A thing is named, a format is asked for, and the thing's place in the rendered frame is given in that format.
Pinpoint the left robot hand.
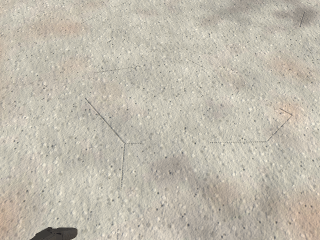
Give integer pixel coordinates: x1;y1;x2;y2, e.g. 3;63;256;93
30;227;78;240

